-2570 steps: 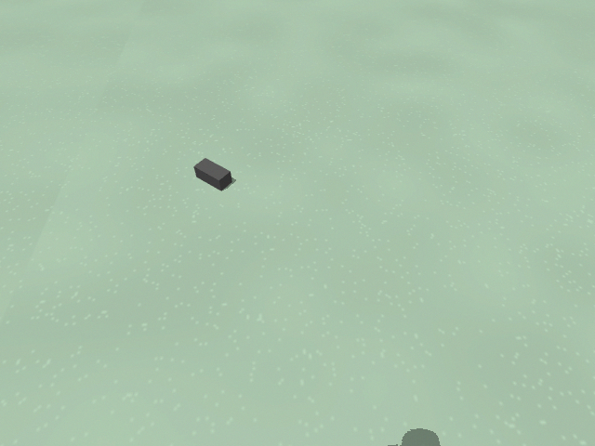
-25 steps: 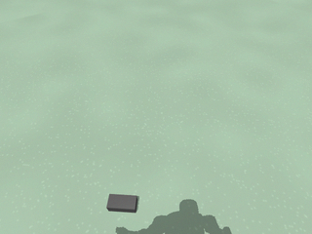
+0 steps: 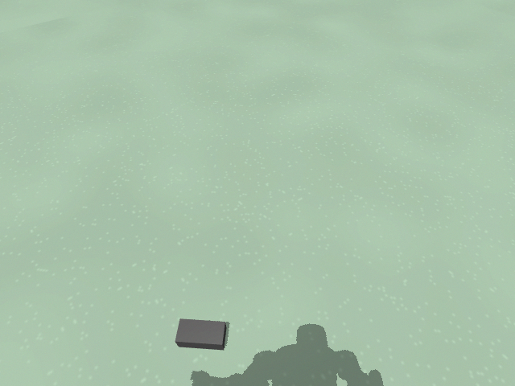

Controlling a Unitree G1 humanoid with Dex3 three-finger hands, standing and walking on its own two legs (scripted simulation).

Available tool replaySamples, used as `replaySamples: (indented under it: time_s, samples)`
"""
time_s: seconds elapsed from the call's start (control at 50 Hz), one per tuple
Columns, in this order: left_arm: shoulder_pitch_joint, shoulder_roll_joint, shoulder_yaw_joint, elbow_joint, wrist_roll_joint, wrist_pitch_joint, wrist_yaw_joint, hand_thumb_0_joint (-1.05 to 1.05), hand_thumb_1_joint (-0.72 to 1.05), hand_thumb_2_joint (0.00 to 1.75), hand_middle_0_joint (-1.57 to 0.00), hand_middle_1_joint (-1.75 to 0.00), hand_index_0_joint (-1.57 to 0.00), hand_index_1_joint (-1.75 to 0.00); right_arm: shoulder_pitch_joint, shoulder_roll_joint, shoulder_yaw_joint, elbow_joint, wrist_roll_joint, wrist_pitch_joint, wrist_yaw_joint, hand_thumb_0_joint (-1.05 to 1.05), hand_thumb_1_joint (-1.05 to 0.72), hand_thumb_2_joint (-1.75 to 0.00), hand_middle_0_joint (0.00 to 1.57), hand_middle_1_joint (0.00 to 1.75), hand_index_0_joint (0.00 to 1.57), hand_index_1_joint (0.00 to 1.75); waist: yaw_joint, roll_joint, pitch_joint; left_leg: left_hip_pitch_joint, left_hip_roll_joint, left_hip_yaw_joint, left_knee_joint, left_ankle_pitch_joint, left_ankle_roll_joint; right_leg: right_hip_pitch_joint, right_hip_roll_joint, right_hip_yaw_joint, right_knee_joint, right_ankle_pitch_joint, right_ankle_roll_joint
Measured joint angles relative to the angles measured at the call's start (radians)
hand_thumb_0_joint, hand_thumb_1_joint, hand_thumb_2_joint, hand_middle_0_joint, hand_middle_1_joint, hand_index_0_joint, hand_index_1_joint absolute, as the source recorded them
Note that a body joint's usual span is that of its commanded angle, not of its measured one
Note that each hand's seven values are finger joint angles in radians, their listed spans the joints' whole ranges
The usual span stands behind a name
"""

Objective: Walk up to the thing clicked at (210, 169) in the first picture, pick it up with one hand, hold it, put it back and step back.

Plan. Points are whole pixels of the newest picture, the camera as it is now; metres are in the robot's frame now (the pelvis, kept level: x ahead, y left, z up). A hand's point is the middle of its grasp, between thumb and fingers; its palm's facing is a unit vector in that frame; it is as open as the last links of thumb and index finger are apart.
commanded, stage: stand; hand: left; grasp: from above
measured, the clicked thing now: (201, 334) +0.41 +0.21 -0.75
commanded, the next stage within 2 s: step back in 0.12 s
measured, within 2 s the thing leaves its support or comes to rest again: neither
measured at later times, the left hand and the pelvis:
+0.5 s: hand out of the picture +0.09 +0.31 -0.18, palm faces +0.00 -0.92 -0.39, open 7.4 cm; pelvis -0.06 +0.04 -0.02, yaw +0 degrees
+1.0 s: hand out of the picture -0.08 +0.28 -0.15, palm faces -0.04 -0.91 -0.42, open 7.4 cm; pelvis -0.18 +0.02 -0.01, yaw -2 degrees
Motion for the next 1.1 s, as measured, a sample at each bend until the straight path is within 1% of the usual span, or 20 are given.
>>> replaySamples:
  time_s: [0.18, 0.28, 0.32, 0.34, 0.36, 0.38, 0.42, 0.46, 0.5, 0.56, 0.68, 0.76, 0.8, 0.84, 0.86, 0.9, 0.94, 1.0, 1.06, 1.1]
  samples:
    - [-0.015, 0.005, 0.016, -0.034, -0.015, 0.008, -0.001, 0.01, 0.90, 0.90, -0.20, -0.30, -0.20, -0.30, -0.029, -0.012, -0.006, -0.035, 0.013, 0.016, 0.008, 0.00, -0.90, -0.90, 0.21, 0.30, 0.21, 0.30, -0.007, 0.007, 0.019, -0.044, 0.003, -0.004, 0.064, -0.019, 0.004, -0.035, 0.004, -0.003, 0.047, -0.013, -0.003]
    - [-0.044, 0.026, 0.036, -0.107, -0.014, 0.030, 0.004, 0.01, 0.90, 0.90, -0.20, -0.30, -0.20, -0.30, -0.052, -0.046, -0.032, -0.108, 0.020, 0.040, 0.015, 0.00, -0.90, -0.90, 0.21, 0.30, 0.21, 0.30, -0.013, 0.011, 0.082, -0.166, -0.012, 0.000, 0.265, -0.048, 0.046, -0.115, -0.004, -0.005, 0.161, -0.045, -0.004]
    - [-0.048, 0.036, 0.039, -0.135, -0.005, 0.040, 0.006, 0.01, 0.90, 0.90, -0.20, -0.30, -0.20, -0.30, -0.043, -0.059, -0.042, -0.134, 0.017, 0.050, 0.021, 0.00, -0.90, -0.90, 0.21, 0.30, 0.21, 0.30, -0.012, 0.000, 0.091, -0.192, -0.032, 0.007, 0.359, -0.133, 0.063, -0.149, -0.020, 0.005, 0.220, -0.067, 0.002]
    - [-0.050, 0.043, 0.039, -0.148, -0.001, 0.045, 0.006, 0.01, 0.90, 0.90, -0.20, -0.30, -0.20, -0.30, -0.034, -0.063, -0.047, -0.146, 0.016, 0.052, 0.024, 0.00, -0.90, -0.90, 0.21, 0.30, 0.21, 0.30, -0.014, -0.008, 0.091, -0.190, -0.039, 0.014, 0.377, -0.150, 0.070, -0.168, -0.029, 0.010, 0.251, -0.080, 0.007]
    - [-0.053, 0.050, 0.039, -0.159, 0.000, 0.049, 0.007, 0.01, 0.90, 0.90, -0.20, -0.30, -0.20, -0.30, -0.021, -0.067, -0.051, -0.157, 0.014, 0.051, 0.026, 0.00, -0.90, -0.90, 0.21, 0.30, 0.21, 0.30, -0.018, -0.013, 0.089, -0.180, -0.038, 0.021, 0.366, -0.108, 0.074, -0.187, -0.035, 0.012, 0.282, -0.093, 0.013]
    - [-0.059, 0.056, 0.039, -0.171, -0.002, 0.054, 0.007, 0.01, 0.90, 0.90, -0.20, -0.30, -0.20, -0.30, -0.008, -0.072, -0.055, -0.166, 0.010, 0.048, 0.027, 0.00, -0.90, -0.90, 0.21, 0.30, 0.21, 0.30, -0.022, -0.015, 0.086, -0.168, -0.039, 0.022, 0.339, -0.137, 0.064, -0.213, -0.039, 0.013, 0.319, -0.107, 0.011]
    - [-0.087, 0.074, 0.045, -0.195, -0.009, 0.065, 0.015, 0.01, 0.90, 0.90, -0.20, -0.30, -0.20, -0.30, 0.002, -0.061, -0.061, -0.174, -0.001, 0.042, 0.025, 0.00, -0.90, -0.90, 0.20, 0.30, 0.21, 0.30, -0.020, -0.039, 0.110, -0.177, -0.051, 0.029, 0.339, -0.170, 0.059, -0.274, -0.007, 0.088, 0.450, -0.213, -0.018]
    - [-0.104, 0.085, 0.048, -0.215, -0.010, 0.070, 0.028, 0.01, 0.90, 0.90, -0.20, -0.30, -0.20, -0.30, 0.007, -0.045, -0.056, -0.182, -0.007, 0.042, 0.023, 0.00, -0.90, -0.90, 0.20, 0.30, 0.21, 0.30, -0.023, -0.052, 0.135, -0.185, -0.052, 0.029, 0.325, -0.142, 0.062, -0.326, 0.065, 0.166, 0.611, -0.327, -0.035]
    - [-0.104, 0.088, 0.046, -0.228, -0.013, 0.069, 0.032, 0.01, 0.90, 0.90, -0.20, -0.30, -0.20, -0.30, 0.011, -0.031, -0.051, -0.193, -0.011, 0.045, 0.016, 0.00, -0.90, -0.90, 0.21, 0.30, 0.21, 0.30, -0.025, -0.057, 0.147, -0.186, -0.046, 0.032, 0.288, -0.107, 0.065, -0.366, 0.113, 0.194, 0.740, -0.344, -0.040]
    - [-0.079, 0.082, 0.041, -0.240, -0.011, 0.065, 0.027, 0.00, 0.90, 0.90, -0.20, -0.30, -0.20, -0.29, 0.009, -0.021, -0.049, -0.220, -0.012, 0.046, 0.004, 0.00, -0.90, -0.90, 0.21, 0.30, 0.21, 0.30, -0.026, -0.047, 0.155, -0.192, -0.033, 0.047, 0.249, -0.069, 0.070, -0.385, 0.130, 0.181, 0.831, -0.325, -0.024]
    - [-0.014, 0.067, 0.047, -0.249, -0.001, 0.068, 0.010, 0.00, 0.90, 0.90, -0.20, -0.30, -0.20, -0.30, 0.003, -0.009, -0.042, -0.283, -0.012, 0.033, -0.003, 0.00, -0.90, -0.90, 0.21, 0.30, 0.21, 0.30, -0.026, -0.033, 0.161, -0.227, -0.005, 0.081, 0.251, -0.034, 0.065, -0.297, 0.085, 0.150, 0.669, -0.319, 0.006]
    - [0.019, 0.057, 0.053, -0.249, 0.005, 0.055, -0.001, 0.01, 0.90, 0.90, -0.20, -0.30, -0.20, -0.30, -0.003, -0.020, -0.034, -0.297, -0.009, 0.047, 0.004, 0.00, -0.90, -0.90, 0.21, 0.30, 0.21, 0.30, -0.016, -0.021, 0.143, -0.277, 0.011, 0.098, 0.299, -0.027, 0.044, -0.193, 0.043, 0.102, 0.397, -0.217, -0.014]
    - [0.032, 0.034, 0.056, -0.241, 0.016, 0.046, -0.003, 0.01, 0.90, 0.90, -0.20, -0.30, -0.20, -0.30, -0.012, -0.038, -0.039, -0.287, -0.003, 0.059, 0.005, 0.00, -0.90, -0.90, 0.21, 0.30, 0.21, 0.30, -0.022, 0.028, 0.143, -0.303, 0.033, 0.065, 0.339, -0.046, 0.036, -0.174, 0.069, 0.072, 0.345, -0.162, -0.024]
    - [0.058, 0.025, 0.050, -0.248, 0.023, 0.046, -0.012, 0.01, 0.90, 0.90, -0.20, -0.30, -0.20, -0.30, -0.009, -0.039, -0.046, -0.266, 0.002, 0.072, 0.000, 0.00, -0.90, -0.90, 0.21, 0.30, 0.21, 0.30, -0.013, 0.024, 0.127, -0.343, -0.028, 0.004, 0.470, -0.225, 0.029, -0.190, 0.056, 0.074, 0.356, -0.157, -0.034]
    - [0.069, 0.020, 0.049, -0.251, 0.022, 0.046, -0.012, 0.01, 0.90, 0.90, -0.20, -0.30, -0.20, -0.30, -0.004, -0.041, -0.048, -0.259, 0.004, 0.076, -0.002, 0.00, -0.90, -0.90, 0.21, 0.30, 0.21, 0.30, -0.002, 0.015, 0.121, -0.360, -0.067, -0.025, 0.568, -0.269, 0.027, -0.193, 0.045, 0.084, 0.348, -0.146, -0.037]
    - [0.079, 0.009, 0.047, -0.252, 0.021, 0.050, -0.008, 0.01, 0.90, 0.90, -0.20, -0.30, -0.20, -0.30, 0.013, -0.054, -0.052, -0.254, 0.012, 0.072, -0.003, 0.00, -0.90, -0.90, 0.21, 0.30, 0.21, 0.30, 0.004, 0.016, 0.109, -0.379, -0.122, -0.070, 0.724, -0.278, 0.025, -0.194, 0.030, 0.087, 0.307, -0.110, -0.033]
    - [0.076, 0.005, 0.049, -0.262, 0.024, 0.054, -0.003, 0.01, 0.90, 0.90, -0.21, -0.30, -0.20, -0.30, 0.035, -0.065, -0.052, -0.256, 0.017, 0.063, -0.006, 0.00, -0.90, -0.90, 0.21, 0.30, 0.21, 0.30, 0.004, 0.018, 0.100, -0.368, -0.142, -0.083, 0.799, -0.281, 0.019, -0.204, 0.019, 0.082, 0.275, -0.077, -0.031]
    - [0.056, 0.009, 0.051, -0.299, 0.028, 0.048, 0.006, 0.01, 0.90, 0.90, -0.21, -0.30, -0.20, -0.30, 0.066, -0.080, -0.051, -0.254, 0.016, 0.062, -0.010, 0.00, -0.90, -0.90, 0.21, 0.30, 0.21, 0.30, 0.006, 0.019, 0.099, -0.298, -0.127, -0.073, 0.752, -0.317, 0.007, -0.228, 0.006, 0.065, 0.258, -0.046, -0.028]
    - [0.029, 0.020, 0.048, -0.341, 0.025, 0.040, 0.015, 0.01, 0.90, 0.90, -0.21, -0.30, -0.20, -0.30, 0.076, -0.084, -0.051, -0.248, 0.010, 0.066, -0.013, 0.00, -0.90, -0.90, 0.21, 0.30, 0.21, 0.30, 0.005, 0.013, 0.110, -0.203, -0.081, -0.037, 0.567, -0.340, 0.009, -0.263, -0.007, 0.043, 0.277, -0.031, -0.021]
    - [0.013, 0.034, 0.045, -0.363, 0.018, 0.042, 0.014, 0.01, 0.90, 0.90, -0.21, -0.30, -0.20, -0.30, 0.074, -0.080, -0.053, -0.248, 0.005, 0.060, -0.010, 0.00, -0.90, -0.90, 0.21, 0.30, 0.21, 0.30, 0.000, 0.003, 0.117, -0.136, -0.052, -0.007, 0.401, -0.294, 0.021, -0.296, -0.018, 0.031, 0.311, -0.030, -0.013]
